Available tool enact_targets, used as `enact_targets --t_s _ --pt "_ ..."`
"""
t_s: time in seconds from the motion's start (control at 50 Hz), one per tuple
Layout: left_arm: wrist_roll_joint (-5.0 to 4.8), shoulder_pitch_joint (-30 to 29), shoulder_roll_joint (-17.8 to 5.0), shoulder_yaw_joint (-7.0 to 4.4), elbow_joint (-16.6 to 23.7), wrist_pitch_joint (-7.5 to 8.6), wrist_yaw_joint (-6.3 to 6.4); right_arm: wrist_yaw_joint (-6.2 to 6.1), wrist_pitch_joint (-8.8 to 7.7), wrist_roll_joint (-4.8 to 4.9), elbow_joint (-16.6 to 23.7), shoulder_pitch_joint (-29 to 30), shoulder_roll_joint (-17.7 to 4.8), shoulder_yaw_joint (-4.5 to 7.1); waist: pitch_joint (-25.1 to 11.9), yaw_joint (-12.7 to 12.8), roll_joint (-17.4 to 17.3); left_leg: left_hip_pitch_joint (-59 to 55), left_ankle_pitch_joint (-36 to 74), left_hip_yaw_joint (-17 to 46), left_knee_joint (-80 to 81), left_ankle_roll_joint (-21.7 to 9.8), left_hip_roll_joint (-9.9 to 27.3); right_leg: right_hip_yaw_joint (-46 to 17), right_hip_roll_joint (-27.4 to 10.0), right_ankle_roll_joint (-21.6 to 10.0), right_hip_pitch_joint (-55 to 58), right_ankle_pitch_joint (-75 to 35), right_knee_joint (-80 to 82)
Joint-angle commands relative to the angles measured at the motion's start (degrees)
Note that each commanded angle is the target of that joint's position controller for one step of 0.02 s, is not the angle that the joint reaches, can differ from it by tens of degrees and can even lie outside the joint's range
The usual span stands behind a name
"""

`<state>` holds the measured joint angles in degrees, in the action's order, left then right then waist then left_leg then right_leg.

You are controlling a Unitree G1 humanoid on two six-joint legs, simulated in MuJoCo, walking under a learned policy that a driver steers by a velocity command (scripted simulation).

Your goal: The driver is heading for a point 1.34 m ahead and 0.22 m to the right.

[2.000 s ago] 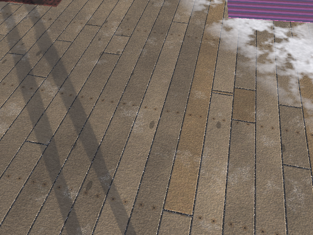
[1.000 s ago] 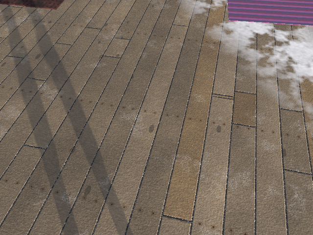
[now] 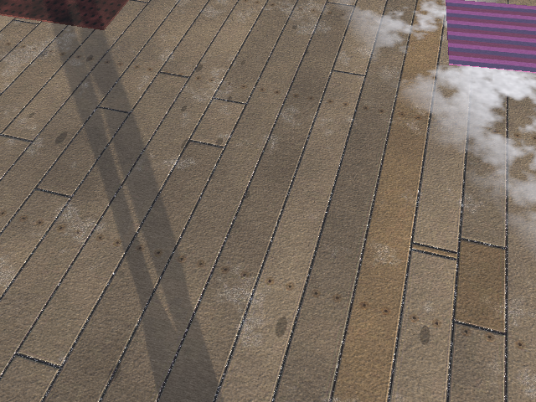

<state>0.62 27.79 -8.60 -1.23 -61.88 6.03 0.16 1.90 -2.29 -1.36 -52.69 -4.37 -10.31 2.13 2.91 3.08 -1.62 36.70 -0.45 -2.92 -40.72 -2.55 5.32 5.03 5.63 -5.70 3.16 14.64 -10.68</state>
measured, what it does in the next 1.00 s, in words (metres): walks ahead, turning right: left foot, then right foot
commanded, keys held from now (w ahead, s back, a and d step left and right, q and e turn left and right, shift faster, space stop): w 0.30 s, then w+e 0.54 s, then w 0.16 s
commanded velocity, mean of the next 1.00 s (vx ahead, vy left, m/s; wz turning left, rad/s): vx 0.50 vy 0.00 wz -0.26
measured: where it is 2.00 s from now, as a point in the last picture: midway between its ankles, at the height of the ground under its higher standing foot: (363, 207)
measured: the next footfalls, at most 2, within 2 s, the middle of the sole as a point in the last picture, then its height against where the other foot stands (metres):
left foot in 0.14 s outside the picture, level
right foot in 0.70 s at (328, 373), level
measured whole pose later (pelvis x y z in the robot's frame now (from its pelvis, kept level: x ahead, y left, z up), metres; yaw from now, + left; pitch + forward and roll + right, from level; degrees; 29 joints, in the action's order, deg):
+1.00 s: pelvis +0.55 -0.04 +0.00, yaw -19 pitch +1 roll +0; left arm -0.1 21.0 -13.1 -3.8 -55.3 4.0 -0.2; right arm 1.1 -2.3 -2.4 -47.9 -7.0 -13.2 2.8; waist 2.4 1.7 -2.1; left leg 37.6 -8.1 1.0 -54.1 1.3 8.0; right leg -1.3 8.6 -8.4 -4.1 10.9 -14.8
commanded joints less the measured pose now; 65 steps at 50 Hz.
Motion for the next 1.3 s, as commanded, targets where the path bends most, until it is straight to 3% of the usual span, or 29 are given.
enact_targets --t_s 0.02,0.08,0.12,0.14,0.16,0.18,0.2,0.22,0.24,0.28,0.34,0.4,0.58,0.64,0.68,0.7,0.72,0.74,0.76,0.8,0.84,0.88,1.02,1.14,1.2,1.24,1.26,1.28,1.3 --pt "0.33 5.1 -7.3 -0.96 0.7 0.44 0.64 -0.02 -0.86 0.26 4.8 7.1 -1.9 -0.04 3.7 0.5 5.6 -0.7 0.8 -3.1 5.4 -0.9 -3.0 -6.7 -15.9 -4.4 -0.3 -33.7 1.2" --pt "0.84 3.6 -8.4 -1.18 0.5 0.3 1.16 -0.48 -1.52 0.17 5.1 5.3 -3.3 0.51 2.4 -1.8 6.2 -5.7 -5.4 -3.5 8.9 -3.5 -5.3 -5.9 -17.6 -4.4 4.2 -47.4 -4.7" --pt "0.95 2.1 -9.6 -1.51 0.6 0.03 1.29 -1.34 -2.17 0.03 1.7 -5.6 -5.4 1.71 -3.4 -6.5 6.6 -18.2 -8.3 -4.2 12.1 -5.7 -8.6 -4.8 -17.1 -3.4 4.7 -57.7 -17.4" --pt "0.47 1.0 -9.5 -1.44 1.0 -0.12 1.19 -1.88 -2.73 -0.68 -1.3 -15.0 -7.0 2.62 -8.1 -10.7 5.5 -31.1 -5.4 -2.3 15.1 -7.3 -6.7 -3.4 -15.4 -2.4 -1.6 -50.7 -28.5" --pt "-0.91 1.7 -6.4 -0.55 3.2 0.0 0.73 -2.54 -2.96 -2.24 -2.8 -24.2 -12.3 4.08 -15.6 -12.7 -1.0 -47.8 -10.3 14.0 15.4 -11.4 7.3 -0.9 -11.4 -0.9 -16.7 -29.1 -46.9" --pt "-2.16 8.0 -3.5 -0.46 3.0 -0.3 0.31 -1.8 -2.4 -1.96 -3.0 -24.4 -15.0 4.87 -20.8 -9.2 -10.0 -57.0 -9.1 40.0 21.5 -19.2 20.4 -2.0 -1.0 0.4 -33.6 16.3 -65.3" --pt "-0.61 2.2 -8.1 -1.82 3.5 -0.69 0.52 -1.28 -1.89 0.11 -2.6 -19.6 -12.1 4.31 -14.8 -8.0 -1.1 -50.8 -14.8 37.2 24.1 -16.8 16.7 -8.3 -4.7 -0.6 -38.0 11.6 -67.4" --pt "-0.19 -2.8 -7.5 -1.82 5.4 -0.36 0.23 -1.06 -2.06 0.6 -1.8 -13.9 -8.8 3.31 -6.5 -6.2 -0.5 -41.8 -13.5 28.8 26.6 -14.7 14.7 -8.1 -6.9 -0.5 -39.1 6.2 -64.6" --pt "0.06 -4.9 -6.5 -1.83 5.7 -0.3 0.05 -0.93 -2.5 0.35 -1.6 -11.1 -6.1 2.55 -2.9 -4.6 1.2 -35.6 -8.9 23.3 28.7 -12.6 12.0 -7.9 -8.8 -0.4 -37.4 3.1 -61.3" --pt "1.37 -3.5 -4.7 -1.83 5.2 -1.72 -0.59 -1.48 -3.19 0.5 -3.2 -11.8 -2.8 1.42 -1.1 -1.6 -0.2 -28.8 -2.8 15.5 30.9 -9.7 7.8 -7.3 -10.5 0.8 -32.6 1.3 -56.6" --pt "1.42 -4.8 -3.7 -1.95 5.8 -3.31 -1.47 -1.93 -4.37 0.62 -4.9 -16.0 -5.1 1.64 -0.3 -0.6 -0.9 -27.9 3.3 9.9 32.5 -9.1 6.7 -6.0 -10.6 2.0 -33.9 -0.8 -53.9" --pt "0.98 -12.6 -4.6 -2.08 8.5 -4.0 -1.87 -2.07 -4.6 0.33 -5.4 -18.9 -5.8 1.58 2.2 -2.0 -1.5 -28.7 3.9 5.3 34.5 -7.3 5.8 -6.2 -11.0 2.5 -40.1 -7.4 -49.2" --pt "0.77 -28.3 -3.8 -0.84 14.8 -3.34 -2.45 -3.48 -4.61 0.2 -7.1 -25.5 -6.3 0.91 4.1 -5.7 -2.0 -40.2 21.0 -4.9 31.3 -4.5 7.2 1.5 -7.8 0.2 -39.6 -14.1 -26.3" --pt "1.05 -24.6 -5.2 -1.65 14.5 -3.22 -2.09 -4.39 -4.04 0.02 -6.9 -24.2 -8.3 1.34 0.8 -3.0 -3.7 -45.1 43.2 -7.6 21.6 -3.9 8.6 4.4 -3.8 -3.0 -33.4 -6.4 -24.3" --pt "1.22 -14.7 -7.3 -2.96 11.7 -2.91 -1.71 -4.51 -3.13 -0.24 -6.2 -22.7 -9.8 1.85 -4.9 1.2 -4.6 -44.7 48.6 -8.8 6.0 -4.0 9.0 5.0 -0.4 -5.9 -22.9 -2.4 -21.8" --pt "1.89 -7.0 -9.4 -4.09 9.4 -2.58 -1.47 -4.22 -2.84 0.12 -5.3 -21.5 -10.3 2.01 -8.7 5.1 -3.1 -38.0 39.6 -9.7 -6.7 -3.1 8.0 1.9 -1.0 -8.1 -11.5 -3.9 -17.2" --pt "2.4 -0.9 -14.9 -5.83 8.8 -2.56 -0.85 -3.69 -3.06 0.31 -2.7 -20.9 -8.3 1.62 -14.4 7.0 3.8 -24.7 12.6 -10.3 -25.8 -1.7 4.7 -15.1 -14.3 -12.1 1.5 -2.3 -16.3" --pt "1.47 -3.5 -18.3 -6.63 9.9 -3.33 -0.96 -2.43 -3.47 1.57 1.0 -21.6 -5.2 1.36 -18.3 2.4 15.4 -1.5 -30.5 -3.1 -44.2 0.9 -9.2 -47.4 -26.6 -21.8 14.6 -4.7 -7.6" --pt "0.22 -5.6 -16.7 -6.29 9.9 -3.96 -0.9 -2.12 -3.99 0.48 2.2 -14.9 -8.4 1.76 -12.3 2.7 4.3 5.9 -25.0 5.2 -43.7 -0.1 -4.4 -41.2 -24.3 -19.2 10.9 -2.8 -5.4" --pt "0.11 -11.1 -11.6 -4.95 10.4 -3.78 -0.66 -1.93 -4.83 0.89 3.2 -12.4 -7.8 1.7 -2.7 -1.5 -1.9 2.9 -17.2 4.8 -34.2 0.3 -0.5 -29.6 -20.5 -14.2 -3.4 -12.5 -2.7" --pt "-0.52 -12.7 -9.9 -4.16 10.7 -2.82 -0.14 -1.89 -2.63 -1.05 3.3 -13.8 -6.4 1.49 -1.9 -4.5 -0.7 -3.6 -16.7 5.0 -27.9 2.2 1.1 -22.3 -15.7 -11.6 -10.8 -20.1 -1.8" --pt "-0.8 -10.6 -10.6 -4.05 10.0 -1.6 -0.08 -1.36 -0.8 -1.58 3.5 -14.2 -5.5 1.39 -2.3 -5.2 0.7 -4.5 -15.9 3.4 -24.3 3.4 1.1 -18.8 -13.9 -10.9 -12.1 -26.0 -1.2" --pt "-0.68 -1.2 -11.0 -3.42 8.0 -1.26 -0.14 -0.37 0.22 -0.71 8.3 0.0 -6.2 1.11 -0.3 -0.2 4.7 2.6 -1.0 0.5 -7.8 3.8 0.8 -14.7 -11.5 -3.8 -5.2 -34.2 0.1" --pt "0.32 2.7 -11.3 -2.65 6.9 -1.14 0.77 -0.06 -0.48 -0.14 11.9 9.5 -6.0 0.13 1.8 2.4 5.4 3.4 0.0 -1.2 4.1 1.3 -2.4 -15.1 -14.0 -4.3 3.7 -38.0 -1.2" --pt "0.77 0.1 -12.7 -2.64 6.9 -0.87 1.32 -0.34 -1.25 0.13 11.6 5.6 -7.2 0.39 0.8 -1.1 6.3 -5.2 -5.2 -1.5 9.1 -1.7 -5.1 -13.9 -15.5 -3.8 4.7 -50.6 -5.7" --pt "1.1 -1.6 -13.7 -2.8 6.8 -0.71 1.18 -1.5 -1.77 0.3 7.8 -6.6 -9.6 1.53 -5.3 -6.3 6.4 -19.2 -8.3 -2.0 12.1 -4.1 -8.5 -12.8 -14.5 -2.7 4.4 -61.1 -18.4" --pt "0.61 -2.6 -13.5 -2.63 7.2 -0.62 0.95 -2.21 -2.3 -0.41 5.2 -15.7 -10.9 2.18 -10.0 -10.8 4.7 -32.4 -5.2 0.7 14.9 -5.9 -5.4 -11.3 -12.7 -2.2 -2.2 -52.9 -29.6" --pt "-0.79 -0.6 -9.9 -1.66 9.2 -0.33 0.52 -2.96 -2.46 -2.01 4.2 -23.8 -16.0 3.43 -17.8 -11.8 -3.2 -48.1 -9.9 18.2 15.1 -10.0 8.8 -8.4 -7.5 -0.7 -16.1 -30.3 -47.8" --pt "-1.73 5.9 -8.1 -1.69 8.1 -0.76 0.34 -1.98 -1.92 -1.85 3.4 -23.0 -18.0 4.18 -20.7 -7.7 -12.7 -55.1 -6.9 41.9 21.2 -17.3 19.5 -7.3 2.2 0.6 -31.8 15.7 -63.9"
Velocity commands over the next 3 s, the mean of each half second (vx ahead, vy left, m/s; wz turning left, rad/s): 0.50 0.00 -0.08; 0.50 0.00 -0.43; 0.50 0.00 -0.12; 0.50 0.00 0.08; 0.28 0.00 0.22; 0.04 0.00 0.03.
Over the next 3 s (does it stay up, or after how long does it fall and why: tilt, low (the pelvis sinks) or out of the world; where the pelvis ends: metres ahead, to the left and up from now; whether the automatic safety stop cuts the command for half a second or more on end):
stays up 1.28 -0.30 0.00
